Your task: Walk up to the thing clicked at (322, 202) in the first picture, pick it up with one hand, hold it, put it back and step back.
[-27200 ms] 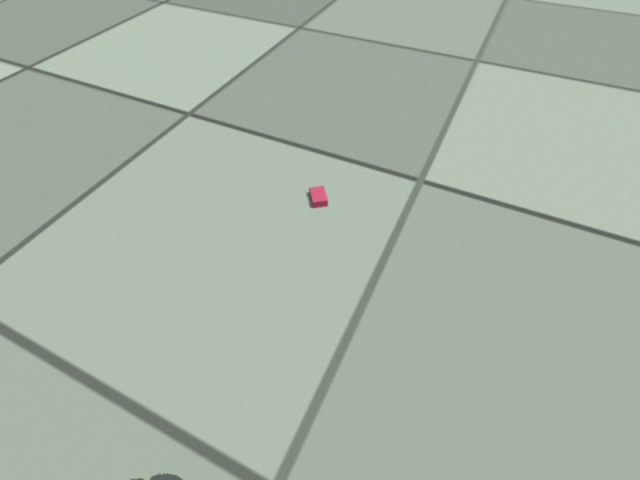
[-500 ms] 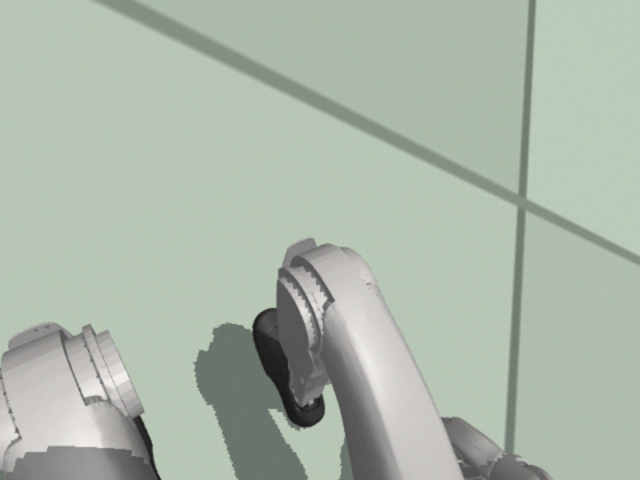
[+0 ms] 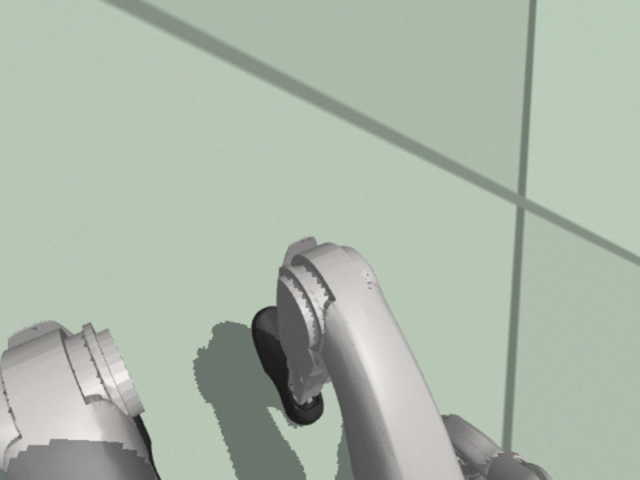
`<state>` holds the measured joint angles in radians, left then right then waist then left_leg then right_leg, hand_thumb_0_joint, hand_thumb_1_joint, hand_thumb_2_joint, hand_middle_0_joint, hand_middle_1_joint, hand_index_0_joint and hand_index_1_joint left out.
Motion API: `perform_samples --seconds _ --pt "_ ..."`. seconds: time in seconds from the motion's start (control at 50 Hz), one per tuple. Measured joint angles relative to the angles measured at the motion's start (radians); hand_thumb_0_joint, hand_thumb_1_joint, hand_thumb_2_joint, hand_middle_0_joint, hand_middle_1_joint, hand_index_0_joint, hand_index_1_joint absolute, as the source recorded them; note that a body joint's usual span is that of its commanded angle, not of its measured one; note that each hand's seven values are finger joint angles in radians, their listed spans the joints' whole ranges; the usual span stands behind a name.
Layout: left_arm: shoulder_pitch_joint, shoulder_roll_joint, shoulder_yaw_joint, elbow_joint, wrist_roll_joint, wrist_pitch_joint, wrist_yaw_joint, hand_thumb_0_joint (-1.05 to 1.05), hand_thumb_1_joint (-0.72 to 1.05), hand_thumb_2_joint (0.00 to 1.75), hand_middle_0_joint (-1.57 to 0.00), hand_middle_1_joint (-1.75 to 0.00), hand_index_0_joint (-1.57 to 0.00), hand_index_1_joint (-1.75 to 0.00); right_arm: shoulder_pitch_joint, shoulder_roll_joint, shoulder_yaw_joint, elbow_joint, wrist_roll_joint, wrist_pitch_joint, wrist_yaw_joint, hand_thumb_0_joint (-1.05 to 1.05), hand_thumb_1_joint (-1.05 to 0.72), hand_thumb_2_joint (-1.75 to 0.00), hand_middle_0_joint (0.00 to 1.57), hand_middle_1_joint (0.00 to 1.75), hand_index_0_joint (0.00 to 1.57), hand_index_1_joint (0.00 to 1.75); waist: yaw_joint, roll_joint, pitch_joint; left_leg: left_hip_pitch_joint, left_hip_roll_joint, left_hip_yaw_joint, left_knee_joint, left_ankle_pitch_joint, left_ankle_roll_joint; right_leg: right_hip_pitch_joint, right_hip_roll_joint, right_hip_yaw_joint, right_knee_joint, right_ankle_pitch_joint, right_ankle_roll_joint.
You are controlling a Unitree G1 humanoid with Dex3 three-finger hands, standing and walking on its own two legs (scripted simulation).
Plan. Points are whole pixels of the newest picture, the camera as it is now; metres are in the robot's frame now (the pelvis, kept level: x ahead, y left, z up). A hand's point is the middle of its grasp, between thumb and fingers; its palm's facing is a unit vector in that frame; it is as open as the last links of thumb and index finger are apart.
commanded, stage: withdraw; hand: left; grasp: from above
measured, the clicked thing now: out of the picture +0.44 +0.30 -0.29
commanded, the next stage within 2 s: home in 0.86 s
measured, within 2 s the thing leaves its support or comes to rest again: neither
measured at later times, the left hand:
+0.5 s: hand out of the picture +0.44 +0.33 -0.12, palm faces -0.36 -0.10 -0.93, open 13.8 cm
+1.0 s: hand out of the picture +0.42 +0.31 -0.16, palm faces -0.42 -0.10 -0.90, open 13.2 cm
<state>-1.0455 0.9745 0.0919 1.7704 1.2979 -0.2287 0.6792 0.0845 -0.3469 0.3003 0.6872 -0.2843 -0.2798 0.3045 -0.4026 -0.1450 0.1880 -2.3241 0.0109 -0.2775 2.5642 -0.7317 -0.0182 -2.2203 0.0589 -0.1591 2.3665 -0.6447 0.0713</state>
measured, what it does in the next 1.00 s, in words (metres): stands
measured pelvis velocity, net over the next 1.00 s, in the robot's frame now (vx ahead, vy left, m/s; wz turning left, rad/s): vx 0.00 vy -0.01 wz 0.12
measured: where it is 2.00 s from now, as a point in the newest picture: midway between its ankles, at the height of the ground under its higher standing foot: (223, 431)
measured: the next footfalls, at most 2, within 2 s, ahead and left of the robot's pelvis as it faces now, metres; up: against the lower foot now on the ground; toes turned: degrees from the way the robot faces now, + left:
none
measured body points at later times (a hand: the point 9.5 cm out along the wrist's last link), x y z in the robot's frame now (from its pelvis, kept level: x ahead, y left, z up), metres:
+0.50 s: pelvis +0.00 -0.01 +0.03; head +0.22 +0.09 +0.42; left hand +0.45 +0.33 -0.07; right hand +0.09 -0.26 -0.07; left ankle +0.06 +0.13 -0.27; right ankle +0.12 -0.12 -0.27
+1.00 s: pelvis +0.00 -0.01 +0.02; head +0.23 +0.09 +0.39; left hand +0.44 +0.32 -0.11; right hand +0.06 -0.28 -0.07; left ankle +0.06 +0.13 -0.27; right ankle +0.12 -0.12 -0.27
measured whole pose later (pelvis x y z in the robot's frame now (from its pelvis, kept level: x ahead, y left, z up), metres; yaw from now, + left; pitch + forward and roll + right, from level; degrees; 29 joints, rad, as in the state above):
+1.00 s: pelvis +0.00 -0.01 +0.02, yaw +7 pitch +32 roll -8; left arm -0.97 0.75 0.08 1.48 1.30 -0.23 0.45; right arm 0.19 -0.30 0.10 0.72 -0.16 -0.08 0.14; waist -0.29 -0.03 0.00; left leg -2.33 0.00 -0.16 2.43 -0.66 -0.03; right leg -2.27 0.02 -0.07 2.33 -0.63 0.04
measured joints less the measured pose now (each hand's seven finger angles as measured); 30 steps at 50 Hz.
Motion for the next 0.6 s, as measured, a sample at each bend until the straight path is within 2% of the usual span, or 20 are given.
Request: perform_samples --seconds 0.08,0.18,0.24,0.32,0.4,0.5,0.6 --pt "0.001 0.002 -0.001 0.0 -0.008 0.001 -0.008 0.0 -0.5 1.0 -0.09 -0.94 -0.07 -0.97 0.001 -0.004 0.002 -0.004 0.002 -0.003 0.001 0.0 -0.9 -0.89 0.2 0.3 0.2 0.3 -0.001 0.0 0.005 0.002 -0.001 -0.001 0.0 0.004 -0.002 0.001 -0.001 0.0 0.001 0.003 0.0" --pt "0.024 -0.02 0.042 -0.061 -0.014 0.015 -0.003 0.0 -0.48 0.97 -0.1 -0.96 -0.1 -0.97 0.02 0.0 -0.025 -0.002 0.006 -0.006 0.003 0.0 -0.9 -0.89 0.2 0.3 0.2 0.3 0.013 0.009 -0.002 0.002 0.002 0.003 -0.008 0.005 -0.003 -0.003 0.001 0.002 -0.004 0.007 -0.001" --pt "0.056 -0.064 0.052 -0.155 -0.034 0.045 -0.01 0.0 -0.47 0.96 -0.11 -0.96 -0.11 -0.96 0.048 0.007 -0.056 0.011 0.018 0.0 0.015 0.0 -0.9 -0.89 0.2 0.3 0.2 0.3 0.034 0.028 -0.036 -0.004 0.004 0.011 -0.019 0.004 -0.005 -0.013 -0.002 0.008 -0.008 0.004 -0.008" --pt "0.112 -0.151 0.034 -0.295 -0.072 0.1 -0.045 0.0 -0.46 0.96 -0.11 -0.96 -0.12 -0.96 0.08 0.021 -0.108 0.045 0.057 0.029 0.031 0.0 -0.9 -0.9 0.2 0.3 0.2 0.3 0.071 0.076 -0.127 -0.017 0.004 0.029 -0.047 0.001 -0.007 -0.031 -0.01 0.019 -0.021 -0.007 -0.017" --pt "0.143 -0.224 -0.017 -0.37 -0.118 0.167 -0.128 0.0 -0.47 0.97 -0.11 -0.97 -0.11 -0.97 0.087 0.032 -0.165 0.066 0.111 0.077 0.031 0.0 -0.9 -0.9 0.2 0.3 0.2 0.3 0.109 0.128 -0.215 -0.016 0.005 0.061 -0.085 0.005 0.0 -0.036 -0.018 0.043 -0.039 -0.016 -0.019" --pt "0.145 -0.294 -0.085 -0.432 -0.175 0.205 -0.274 0.0 -0.46 0.97 -0.12 -0.97 -0.12 -0.98 0.073 0.04 -0.22 0.058 0.16 0.142 0.002 0.01 -0.91 -0.9 0.2 0.3 0.2 0.3 0.154 0.169 -0.268 0.026 0.004 0.109 -0.152 0.024 0.007 -0.006 -0.031 0.079 -0.075 -0.016 -0.022" --pt "0.096 -0.326 -0.134 -0.405 -0.178 0.175 -0.383 0.0 -0.44 0.97 -0.14 -0.97 -0.13 -0.98 0.056 0.041 -0.234 0.032 0.182 0.191 -0.053 0.0 -0.91 -0.9 0.2 0.3 0.2 0.3 0.174 0.176 -0.286 0.074 0.0 0.137 -0.213 0.048 0.005 0.031 -0.043 0.1 -0.11 -0.006 -0.031"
